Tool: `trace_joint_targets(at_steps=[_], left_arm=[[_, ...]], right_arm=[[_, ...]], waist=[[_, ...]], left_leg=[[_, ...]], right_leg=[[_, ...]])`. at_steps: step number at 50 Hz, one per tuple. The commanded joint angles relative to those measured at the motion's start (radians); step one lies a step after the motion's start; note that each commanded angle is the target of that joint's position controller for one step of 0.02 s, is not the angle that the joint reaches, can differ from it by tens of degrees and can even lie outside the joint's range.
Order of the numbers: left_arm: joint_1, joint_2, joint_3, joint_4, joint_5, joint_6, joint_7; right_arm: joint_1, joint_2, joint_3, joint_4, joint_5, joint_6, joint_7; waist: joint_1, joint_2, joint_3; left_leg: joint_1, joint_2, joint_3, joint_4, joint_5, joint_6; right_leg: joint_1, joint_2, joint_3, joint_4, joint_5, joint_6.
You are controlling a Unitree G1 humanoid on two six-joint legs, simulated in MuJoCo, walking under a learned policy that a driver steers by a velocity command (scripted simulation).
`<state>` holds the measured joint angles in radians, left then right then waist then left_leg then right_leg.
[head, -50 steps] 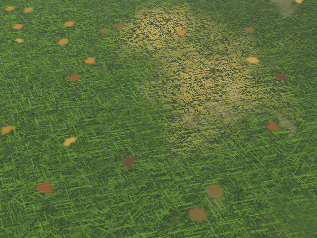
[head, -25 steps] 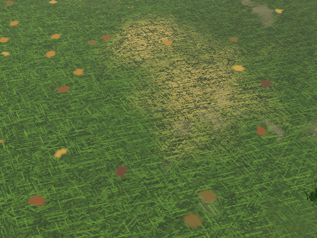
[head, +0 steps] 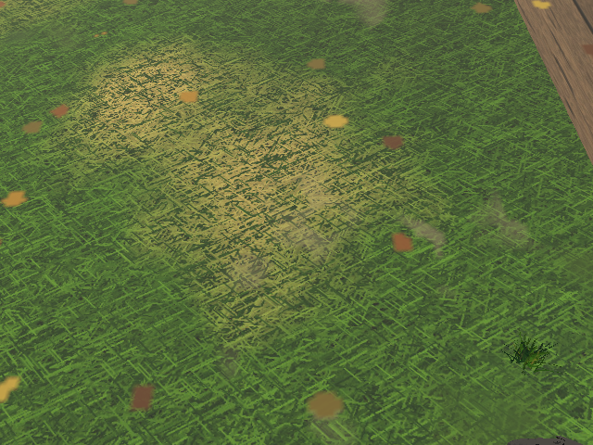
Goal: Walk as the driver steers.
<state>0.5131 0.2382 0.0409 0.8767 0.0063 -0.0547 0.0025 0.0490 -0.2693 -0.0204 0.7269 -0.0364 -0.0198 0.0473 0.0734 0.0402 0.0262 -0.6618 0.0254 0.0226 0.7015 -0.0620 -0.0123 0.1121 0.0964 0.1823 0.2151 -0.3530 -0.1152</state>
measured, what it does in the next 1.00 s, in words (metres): walks ahead, turning left: left foot, then right foot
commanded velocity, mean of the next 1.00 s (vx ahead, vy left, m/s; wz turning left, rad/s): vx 0.49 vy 0.00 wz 0.33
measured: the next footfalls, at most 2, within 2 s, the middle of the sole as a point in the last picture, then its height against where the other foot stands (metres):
left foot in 0.10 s outside the picture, level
right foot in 0.58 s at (393, 430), level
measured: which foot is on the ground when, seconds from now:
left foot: up 0.00-0.08, down 0.10-0.58, up 0.60-1.00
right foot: down 0.00-0.10, up 0.12-0.56, down 0.58-1.00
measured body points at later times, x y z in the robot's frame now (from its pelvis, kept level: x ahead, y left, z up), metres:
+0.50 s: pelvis +0.28 +0.01 +0.01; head +0.31 +0.01 +0.46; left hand +0.49 +0.24 -0.08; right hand +0.26 -0.25 -0.13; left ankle +0.20 +0.10 -0.73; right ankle +0.44 -0.11 -0.70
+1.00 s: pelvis +0.53 +0.03 +0.00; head +0.57 +0.05 +0.45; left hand +0.39 +0.26 -0.13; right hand +0.82 -0.08 -0.09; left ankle +0.62 +0.19 -0.70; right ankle +0.45 -0.10 -0.73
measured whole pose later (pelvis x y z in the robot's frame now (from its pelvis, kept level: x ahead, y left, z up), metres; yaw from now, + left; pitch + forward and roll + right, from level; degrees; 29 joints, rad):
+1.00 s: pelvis +0.53 +0.03 +0.00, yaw +25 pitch +2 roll -1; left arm 0.43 0.24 0.04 0.89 0.02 -0.09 0.01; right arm 0.04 -0.26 -0.04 0.71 -0.04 0.00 0.08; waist 0.07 0.04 0.04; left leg -0.63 0.05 0.06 0.72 -0.08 0.07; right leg 0.05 0.00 -0.24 0.25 -0.33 0.00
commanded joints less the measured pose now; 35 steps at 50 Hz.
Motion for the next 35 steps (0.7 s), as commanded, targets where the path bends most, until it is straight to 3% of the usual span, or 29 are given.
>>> trace_joint_targets(at_steps=[1, 3, 4, 5, 6, 7, 8, 9, 11, 13, 15, 18, 23, 25, 27, 28, 29, 30, 31, 32, 33, 35], left_arm=[[0.014, 0.164, 0.032, -0.019, 0.002, -0.018, 0.013], [-0.023, 0.191, 0.035, -0.014, 0.009, -0.024, 0.013], [-0.045, 0.202, 0.038, -0.011, 0.011, -0.026, 0.01], [-0.033, 0.158, 0.026, -0.025, 0.012, -0.029, 0.005], [0.109, 0.054, 0.008, -0.03, -0.026, -0.024, -0.004], [0.053, 0.136, 0.017, -0.022, 0.013, -0.027, -0.002], [-0.047, 0.142, 0.019, -0.046, 0.02, -0.029, -0.007], [-0.125, 0.139, 0.013, -0.061, 0.029, -0.034, -0.012], [-0.165, 0.117, 0.008, -0.086, 0.046, -0.022, -0.022], [-0.164, 0.087, -0.003, -0.093, 0.05, -0.01, -0.029], [-0.212, 0.073, -0.013, -0.113, 0.05, -0.003, -0.033], [-0.382, 0.058, -0.029, -0.172, 0.042, -0.001, -0.034], [-0.531, 0.076, -0.032, -0.222, 0.02, -0.008, -0.03], [-0.525, 0.093, -0.025, -0.23, 0.018, -0.015, -0.024], [-0.417, 0.115, -0.013, -0.202, 0.02, -0.028, -0.014], [-0.313, 0.155, 0.003, -0.173, 0.03, -0.042, -0.001], [-0.15, 0.235, 0.024, -0.164, 0.053, -0.051, 0.016], [-0.129, 0.314, 0.044, -0.163, 0.06, -0.033, 0.023], [-0.163, 0.253, 0.043, -0.158, 0.046, -0.02, 0.02], [-0.219, 0.154, 0.021, -0.173, 0.038, -0.021, 0.013], [-0.255, 0.114, 0.011, -0.17, 0.034, -0.027, 0.006], [-0.252, 0.09, 0.005, -0.152, 0.029, -0.039, 0.007]], right_arm=[[-0.13, -0.069, -0.008, -0.106, 0.009, -0.03, -0.004], [0.072, -0.119, -0.029, -0.041, 0.012, -0.036, -0.028], [0.238, -0.137, -0.04, 0.008, 0.016, -0.043, -0.043], [0.391, -0.191, -0.055, 0.035, -0.004, -0.05, -0.062], [0.451, -0.295, -0.085, 0.05, -0.026, -0.049, -0.061], [0.395, -0.217, -0.073, 0.065, 0.014, -0.04, -0.044], [0.271, -0.164, -0.063, 0.049, 0.025, -0.041, -0.039], [0.23, -0.11, -0.052, 0.047, 0.023, -0.047, -0.033], [0.239, -0.068, -0.035, 0.082, 0.023, -0.056, -0.034], [0.27, -0.075, -0.037, 0.108, 0.027, -0.068, -0.033], [0.296, -0.1, -0.045, 0.122, 0.03, -0.07, -0.035], [0.335, -0.114, -0.053, 0.132, 0.032, -0.063, -0.037], [0.398, -0.14, -0.067, 0.135, 0.027, -0.057, -0.033], [0.393, -0.154, -0.073, 0.129, 0.023, -0.053, -0.038], [0.362, -0.169, -0.081, 0.118, 0.023, -0.049, -0.043], [0.363, -0.151, -0.077, 0.114, 0.026, -0.054, -0.04], [0.345, -0.087, -0.06, 0.078, 0.038, -0.062, -0.037], [0.423, -0.014, -0.045, 0.044, 0.064, -0.059, -0.041], [0.432, -0.094, -0.058, 0.066, 0.034, -0.04, -0.048], [0.371, -0.107, -0.063, 0.073, 0.02, -0.032, -0.04], [0.328, -0.085, -0.061, 0.068, 0.018, -0.029, -0.03], [0.304, -0.07, -0.062, 0.063, 0.001, -0.008, -0.012]], waist=[[-0.017, -0.153, 0.074], [-0.103, -0.158, -0.031], [-0.184, -0.143, -0.116], [-0.231, -0.073, -0.228], [-0.163, 0.211, -0.366], [-0.154, 0.123, -0.298], [-0.107, 0.061, -0.126], [-0.107, -0.018, -0.07], [-0.061, 0.001, -0.02], [-0.042, 0.025, -0.024], [-0.041, 0.024, -0.007], [-0.078, 0.027, 0.041], [-0.135, 0.027, 0.016], [-0.123, 0.033, 0.005], [-0.065, 0.024, -0.024], [-0.023, -0.026, -0.082], [0.047, -0.148, -0.219], [0.006, -0.337, -0.271], [-0.024, -0.25, -0.208], [-0.033, -0.124, -0.105], [-0.046, -0.094, -0.047], [-0.068, -0.148, -0.021]], left_leg=[[0.124, -0.049, 0.045, -0.122, 0.025, 0.052], [0.366, -0.109, 0.053, -0.148, -0.065, 0.095], [0.547, -0.095, 0.047, -0.204, -0.038, 0.12], [0.771, 0.073, -0.128, -0.209, -0.208, 0.159], [1.021, 0.361, -0.68, -0.286, -0.327, 0.332], [0.928, 0.339, -0.862, -0.428, -0.357, 0.338], [0.773, 0.305, -0.686, -0.438, -0.35, 0.326], [0.667, 0.258, -0.564, -0.448, -0.234, 0.311], [0.536, 0.167, -0.423, -0.474, -0.059, 0.275], [0.496, 0.138, -0.365, -0.488, 0.065, 0.282], [0.442, 0.125, -0.326, -0.515, 0.066, 0.293], [0.386, 0.098, -0.297, -0.55, 0.008, 0.276], [0.441, 0.09, -0.316, -0.477, 0.079, 0.227], [0.466, 0.104, -0.353, -0.42, 0.109, 0.206], [0.451, 0.085, -0.373, -0.312, 0.117, 0.176], [0.412, 0.027, -0.338, -0.159, 0.115, 0.153], [0.317, -0.037, -0.243, 0.112, -0.052, 0.123], [0.044, -0.16, -0.109, 0.335, -0.493, 0.097], [-0.044, -0.076, -0.101, 0.465, -0.467, 0.103], [-0.046, -0.035, -0.115, 0.492, -0.368, 0.104], [-0.023, -0.009, -0.11, 0.469, -0.302, 0.093], [0.017, 0.021, -0.092, 0.44, -0.256, 0.073]], right_leg=[[-0.095, -0.244, 0.098, 0.018, 0.781, -0.057], [-0.071, -0.23, 0.073, 0.216, 1.08, -0.022], [-0.101, -0.203, 0.03, 0.405, 1.077, -0.007], [-0.244, -0.158, 0.0, 0.666, 0.806, 0.0], [-0.565, 0.036, -0.08, 1.076, 0.073, 0.057], [-0.675, 0.032, -0.036, 1.158, -0.102, 0.035], [-0.719, -0.042, -0.054, 1.143, -0.006, 0.031], [-0.705, -0.08, -0.077, 1.088, 0.048, 0.03], [-0.659, -0.125, -0.099, 0.991, 0.052, 0.048], [-0.634, -0.138, -0.123, 0.912, 0.044, 0.074], [-0.641, -0.151, -0.151, 0.812, 0.052, 0.102], [-0.647, -0.159, -0.18, 0.61, 0.176, 0.135], [-0.571, -0.116, -0.184, 0.421, 0.299, 0.154], [-0.509, -0.102, -0.17, 0.364, 0.25, 0.144], [-0.348, -0.079, -0.171, 0.262, 0.204, 0.124], [-0.194, -0.113, -0.138, 0.215, 0.178, 0.097], [0.001, -0.342, 0.083, 0.162, -0.022, 0.04], [0.152, -0.551, 0.461, 0.044, -0.171, -0.052], [0.064, -0.55, 0.538, 0.035, -0.271, -0.094], [-0.034, -0.49, 0.398, 0.028, -0.223, -0.074], [-0.119, -0.438, 0.248, 0.01, -0.053, -0.053], [-0.185, -0.368, 0.064, -0.009, 0.172, -0.016]])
